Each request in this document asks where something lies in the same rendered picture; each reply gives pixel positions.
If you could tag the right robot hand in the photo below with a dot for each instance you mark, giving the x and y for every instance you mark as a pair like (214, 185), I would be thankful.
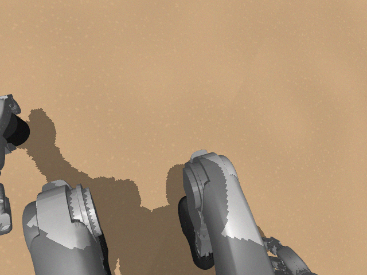
(287, 261)

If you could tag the right robot foot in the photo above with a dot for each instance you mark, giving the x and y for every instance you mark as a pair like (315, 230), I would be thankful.
(188, 230)

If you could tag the tin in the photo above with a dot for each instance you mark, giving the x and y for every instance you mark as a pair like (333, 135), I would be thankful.
(17, 131)

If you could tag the left robot hand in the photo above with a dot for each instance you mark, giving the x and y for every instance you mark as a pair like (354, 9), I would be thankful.
(7, 106)

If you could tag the left robot arm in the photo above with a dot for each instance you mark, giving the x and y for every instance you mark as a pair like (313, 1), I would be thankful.
(5, 210)

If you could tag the left robot foot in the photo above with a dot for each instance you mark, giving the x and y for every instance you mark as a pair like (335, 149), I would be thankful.
(104, 249)

